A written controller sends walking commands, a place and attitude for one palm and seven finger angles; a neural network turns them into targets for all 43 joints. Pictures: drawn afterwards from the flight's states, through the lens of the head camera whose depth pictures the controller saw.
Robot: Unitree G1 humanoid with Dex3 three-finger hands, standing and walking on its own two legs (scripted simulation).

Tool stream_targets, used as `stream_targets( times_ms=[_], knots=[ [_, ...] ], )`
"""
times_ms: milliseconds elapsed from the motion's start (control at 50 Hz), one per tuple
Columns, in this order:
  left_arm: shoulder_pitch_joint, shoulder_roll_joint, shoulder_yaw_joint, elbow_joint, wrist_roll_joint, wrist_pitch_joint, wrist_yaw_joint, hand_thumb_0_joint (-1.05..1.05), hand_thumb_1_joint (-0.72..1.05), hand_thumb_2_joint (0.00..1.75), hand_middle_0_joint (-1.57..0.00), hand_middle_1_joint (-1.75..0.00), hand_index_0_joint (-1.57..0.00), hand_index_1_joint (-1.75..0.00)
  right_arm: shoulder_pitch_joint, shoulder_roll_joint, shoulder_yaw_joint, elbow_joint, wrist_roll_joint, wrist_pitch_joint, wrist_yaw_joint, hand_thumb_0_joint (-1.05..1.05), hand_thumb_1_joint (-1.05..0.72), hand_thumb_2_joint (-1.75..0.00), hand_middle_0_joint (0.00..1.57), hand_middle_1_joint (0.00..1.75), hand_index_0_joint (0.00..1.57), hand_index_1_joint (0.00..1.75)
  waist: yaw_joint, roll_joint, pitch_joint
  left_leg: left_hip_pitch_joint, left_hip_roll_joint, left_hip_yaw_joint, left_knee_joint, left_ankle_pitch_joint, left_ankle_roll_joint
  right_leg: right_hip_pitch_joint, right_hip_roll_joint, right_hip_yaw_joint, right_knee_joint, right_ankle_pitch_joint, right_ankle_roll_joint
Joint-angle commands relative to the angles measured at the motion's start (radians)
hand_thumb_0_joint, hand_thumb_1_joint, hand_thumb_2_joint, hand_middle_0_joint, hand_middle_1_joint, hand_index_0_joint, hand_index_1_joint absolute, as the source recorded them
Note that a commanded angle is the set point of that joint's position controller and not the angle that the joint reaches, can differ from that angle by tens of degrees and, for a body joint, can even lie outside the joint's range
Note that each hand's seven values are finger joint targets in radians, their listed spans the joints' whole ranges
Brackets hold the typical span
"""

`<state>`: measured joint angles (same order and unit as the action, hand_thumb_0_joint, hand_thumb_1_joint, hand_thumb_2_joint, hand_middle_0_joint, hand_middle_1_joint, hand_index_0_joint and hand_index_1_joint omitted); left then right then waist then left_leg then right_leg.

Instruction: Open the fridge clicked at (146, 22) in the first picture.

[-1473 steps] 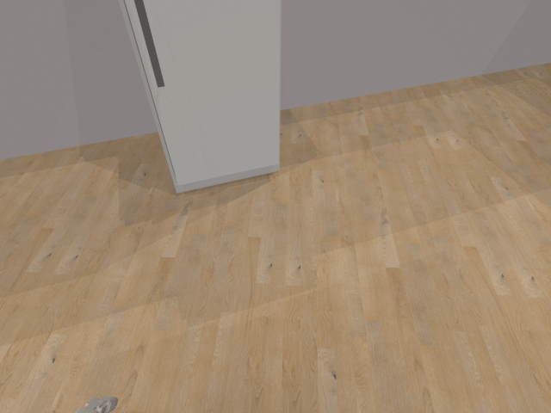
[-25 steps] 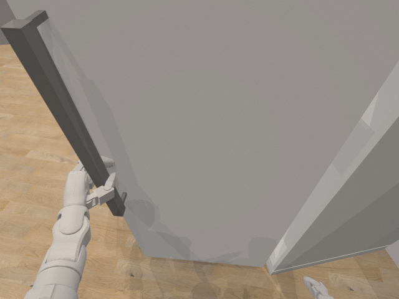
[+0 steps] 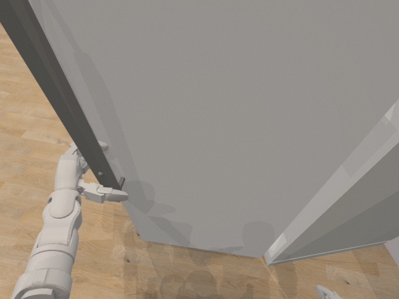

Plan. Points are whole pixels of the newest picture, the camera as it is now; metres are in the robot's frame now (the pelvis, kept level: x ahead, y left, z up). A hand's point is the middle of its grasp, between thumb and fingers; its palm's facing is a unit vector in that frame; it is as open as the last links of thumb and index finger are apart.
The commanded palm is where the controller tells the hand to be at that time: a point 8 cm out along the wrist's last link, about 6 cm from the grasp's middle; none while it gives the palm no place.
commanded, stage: loosen the grip on the handle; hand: left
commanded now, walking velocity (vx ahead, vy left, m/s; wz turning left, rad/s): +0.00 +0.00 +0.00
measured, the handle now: (88, 127) +0.39 +0.23 +0.14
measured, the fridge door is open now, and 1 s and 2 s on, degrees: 72 71 71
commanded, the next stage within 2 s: slip the hand off the handle in 0.12 s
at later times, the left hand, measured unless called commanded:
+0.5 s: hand (72, 171) +0.36 +0.29 +0.03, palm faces +0.26 -0.93 -0.25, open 14.6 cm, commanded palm +0.33 +0.33 +0.04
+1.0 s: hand (57, 178) +0.34 +0.32 +0.03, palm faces +0.21 -0.95 -0.24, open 14.6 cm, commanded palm +0.29 +0.36 +0.04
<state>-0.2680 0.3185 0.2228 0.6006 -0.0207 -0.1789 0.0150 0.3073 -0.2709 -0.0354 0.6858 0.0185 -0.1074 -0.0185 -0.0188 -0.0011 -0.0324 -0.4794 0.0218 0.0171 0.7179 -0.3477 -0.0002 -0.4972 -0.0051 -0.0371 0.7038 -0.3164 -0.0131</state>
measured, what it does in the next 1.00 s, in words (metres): stands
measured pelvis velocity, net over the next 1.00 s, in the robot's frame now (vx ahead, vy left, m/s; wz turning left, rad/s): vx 0.00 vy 0.02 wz -0.02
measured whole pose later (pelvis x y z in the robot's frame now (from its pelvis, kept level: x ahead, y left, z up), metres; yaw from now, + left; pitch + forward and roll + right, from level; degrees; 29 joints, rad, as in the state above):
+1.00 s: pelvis +0.00 +0.02 -0.02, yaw -1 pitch +11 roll -2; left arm -0.20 0.50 0.43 0.62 -0.11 -0.19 -0.22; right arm 0.35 -0.27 -0.01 0.64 0.04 -0.07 -0.06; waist -0.04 0.02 -0.09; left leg -0.65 0.03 0.02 0.89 -0.43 0.02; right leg -0.65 0.01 -0.03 0.83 -0.37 0.01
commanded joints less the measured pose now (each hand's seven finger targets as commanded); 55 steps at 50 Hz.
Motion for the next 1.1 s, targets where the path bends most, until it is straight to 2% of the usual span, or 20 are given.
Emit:
stream_targets(
  times_ms=[0,60,80,140,180,200,220,260,320,360,400,460,480,520,600,740,780,860,980,1080],
  knots=[
    [-0.275,0.259,0.111,-0.243,-0.004,-0.087,0.028,0.00,-0.55,0.20,-0.26,-1.17,-0.26,-1.17,-0.012,-0.137,-0.049,-0.120,-0.002,-0.048,-0.009,0.00,-0.90,-0.90,0.20,0.30,0.20,0.30,0.014,0.030,-0.290,0.064,-0.040,-0.002,-0.060,0.221,0.041,0.127,0.013,0.032,-0.056,0.183,-0.007],
    [-0.187,0.220,0.088,-0.334,-0.011,-0.062,0.021,0.00,-0.55,0.20,-0.25,-1.15,-0.25,-1.15,0.020,-0.133,-0.056,-0.125,0.000,-0.050,-0.002,0.00,-0.90,-0.90,0.20,0.30,0.20,0.30,0.024,0.100,-0.396,0.155,-0.024,-0.017,-0.027,0.469,0.024,0.139,0.017,0.018,-0.010,0.341,-0.008],
    [-0.167,0.179,0.058,-0.359,-0.019,-0.049,0.018,0.00,-0.55,0.20,-0.25,-1.15,-0.25,-1.15,0.023,-0.130,-0.056,-0.127,-0.001,-0.052,0.000,0.00,-0.90,-0.90,0.20,0.30,0.20,0.30,0.018,0.088,-0.407,0.176,-0.020,-0.019,-0.016,0.524,0.021,0.140,0.019,0.015,-0.005,0.373,-0.003],
    [-0.066,0.182,0.079,-0.417,-0.034,-0.024,0.015,0.00,-0.55,0.20,-0.25,-1.15,-0.25,-1.15,0.032,-0.132,-0.061,-0.130,0.003,-0.051,-0.002,0.00,-0.90,-0.90,0.20,0.30,0.20,0.30,0.020,0.040,-0.407,0.184,-0.006,-0.026,0.003,0.644,0.015,0.149,0.020,0.010,0.006,0.441,0.004],
    [-0.041,0.160,0.061,-0.436,-0.031,-0.011,0.010,0.00,-0.55,0.20,-0.25,-1.15,-0.25,-1.15,0.018,-0.126,-0.058,-0.137,0.005,-0.048,-0.004,0.00,-0.90,-0.90,0.20,0.30,0.20,0.30,0.020,0.023,-0.358,0.156,-0.004,-0.027,-0.002,0.610,0.013,0.134,0.023,0.004,0.007,0.416,0.005],
    [-0.104,0.268,0.163,-0.279,-0.022,0.002,0.015,0.00,-0.55,0.20,-0.25,-1.15,-0.25,-1.15,0.018,-0.144,-0.052,-0.098,0.002,-0.037,-0.019,0.00,-0.90,-0.90,0.20,0.30,0.20,0.30,-0.007,-0.047,-0.245,0.057,-0.008,-0.026,0.010,0.475,0.014,0.068,0.026,0.005,0.010,0.368,0.005],
    [-0.140,0.293,0.185,-0.263,-0.016,-0.005,0.009,0.00,-0.55,0.20,-0.25,-1.15,-0.25,-1.15,0.015,-0.145,-0.045,-0.094,-0.003,-0.027,-0.026,0.00,-0.90,-0.90,0.20,0.30,0.20,0.30,0.005,-0.043,-0.214,0.009,-0.018,-0.026,0.006,0.422,0.019,0.068,0.023,0.007,0.015,0.350,-0.001],
    [-0.166,0.303,0.199,-0.266,-0.021,-0.014,-0.010,0.00,-0.55,0.20,-0.25,-1.15,-0.25,-1.15,-0.005,-0.132,-0.043,-0.110,0.003,-0.023,-0.033,0.00,-0.90,-0.90,0.20,0.30,0.20,0.30,0.009,-0.036,-0.244,-0.005,-0.025,-0.015,0.005,0.339,0.022,0.077,0.020,0.013,0.018,0.304,-0.003],
    [-0.225,0.283,0.153,-0.368,-0.026,-0.048,-0.051,0.00,-0.55,0.20,-0.25,-1.15,-0.25,-1.15,-0.007,-0.124,-0.041,-0.132,0.001,-0.033,-0.039,0.00,-0.90,-0.90,0.20,0.30,0.20,0.30,0.015,0.106,-0.367,0.082,-0.024,-0.012,0.028,0.419,0.020,0.087,0.023,0.021,0.038,0.323,-0.009],
    [-0.247,0.293,0.144,-0.367,-0.035,-0.063,-0.076,0.00,-0.55,0.20,-0.25,-1.15,-0.25,-1.15,0.005,-0.126,-0.039,-0.119,0.001,-0.039,-0.042,0.00,-0.90,-0.90,0.20,0.30,0.20,0.30,0.002,0.145,-0.395,0.120,-0.017,-0.023,0.049,0.454,0.012,0.054,0.027,0.023,0.047,0.321,-0.009],
    [-0.271,0.316,0.162,-0.288,-0.046,-0.062,-0.101,0.00,-0.55,0.20,-0.25,-1.15,-0.25,-1.15,0.010,-0.136,-0.037,-0.104,0.003,-0.040,-0.050,0.00,-0.90,-0.90,0.20,0.30,0.20,0.30,-0.015,0.077,-0.352,0.069,-0.017,-0.031,0.055,0.374,0.014,0.028,0.031,0.018,0.047,0.279,-0.007],
    [-0.255,0.361,0.207,-0.203,-0.061,-0.045,-0.130,0.00,-0.55,0.20,-0.25,-1.15,-0.25,-1.15,0.009,-0.145,-0.036,-0.108,0.012,-0.035,-0.059,0.00,-0.90,-0.90,0.20,0.30,0.20,0.30,-0.003,0.039,-0.319,0.009,-0.023,-0.032,0.042,0.297,0.018,0.033,0.028,0.015,0.041,0.235,-0.009],
    [-0.267,0.351,0.193,-0.188,-0.065,-0.034,-0.141,0.00,-0.55,0.20,-0.25,-1.15,-0.25,-1.15,0.004,-0.147,-0.034,-0.115,0.016,-0.034,-0.060,0.00,-0.90,-0.90,0.20,0.30,0.20,0.30,-0.007,0.042,-0.312,-0.001,-0.026,-0.030,0.038,0.263,0.020,0.024,0.026,0.016,0.034,0.209,-0.007],
    [-0.265,0.420,0.249,-0.154,-0.061,-0.022,-0.148,0.00,-0.55,0.20,-0.25,-1.15,-0.25,-1.15,0.011,-0.154,-0.033,-0.121,0.015,-0.028,-0.065,0.00,-0.90,-0.90,0.20,0.30,0.20,0.30,0.011,0.055,-0.322,-0.015,-0.029,-0.033,0.034,0.262,0.020,0.036,0.028,0.017,0.034,0.199,-0.012],
    [-0.285,0.484,0.290,-0.121,-0.062,-0.028,-0.168,0.00,-0.55,0.20,-0.25,-1.15,-0.25,-1.15,0.018,-0.156,-0.028,-0.131,0.014,-0.018,-0.067,0.00,-0.90,-0.90,0.20,0.30,0.20,0.30,0.012,0.049,-0.316,-0.047,-0.028,-0.031,0.035,0.238,0.023,0.042,0.029,0.023,0.035,0.187,-0.009],
    [-0.426,0.516,0.272,-0.084,-0.061,-0.094,-0.202,0.00,-0.55,0.20,-0.25,-1.15,-0.25,-1.15,0.035,-0.164,-0.026,-0.124,0.014,-0.017,-0.072,0.00,-0.90,-0.90,0.20,0.30,0.20,0.30,-0.025,0.118,-0.312,-0.052,-0.021,-0.038,0.048,0.142,0.027,-0.041,0.038,0.028,0.035,0.074,-0.009],
    [-0.412,0.542,0.290,-0.044,-0.062,-0.096,-0.214,0.00,-0.55,0.20,-0.25,-1.15,-0.25,-1.15,0.044,-0.171,-0.025,-0.122,0.014,-0.015,-0.073,0.00,-0.90,-0.90,0.20,0.30,0.20,0.30,-0.023,0.106,-0.308,-0.059,-0.020,-0.044,0.042,0.122,0.027,-0.044,0.040,0.024,0.033,0.054,-0.010],
    [-0.212,0.484,0.270,-0.136,-0.092,-0.086,-0.237,0.00,-0.55,0.20,-0.25,-1.15,-0.25,-1.15,0.046,-0.167,-0.036,-0.158,0.018,-0.017,-0.059,0.00,-0.90,-0.90,0.20,0.30,0.20,0.30,0.022,0.146,-0.406,0.024,-0.017,-0.052,0.034,0.225,0.016,0.004,0.045,0.011,0.046,0.123,-0.017],
    [-0.023,0.475,0.331,-0.191,-0.125,-0.053,-0.204,0.00,-0.55,0.20,-0.25,-1.15,-0.25,-1.15,0.009,-0.163,-0.031,-0.191,0.023,-0.015,-0.052,0.00,-0.90,-0.90,0.20,0.30,0.20,0.30,0.031,0.046,-0.270,-0.071,-0.019,-0.055,0.009,0.166,0.022,0.010,0.047,0.000,0.039,0.089,-0.009],
    [0.006,0.443,0.307,-0.341,-0.114,-0.083,-0.165,0.00,-0.55,0.20,-0.25,-1.15,-0.25,-1.15,-0.016,-0.151,-0.025,-0.204,0.015,-0.030,-0.056,0.00,-0.90,-0.90,0.20,0.30,0.20,0.30,0.024,0.115,-0.263,-0.023,-0.012,-0.059,0.000,0.176,0.016,-0.007,0.054,-0.004,0.042,0.073,-0.013]
  ],
)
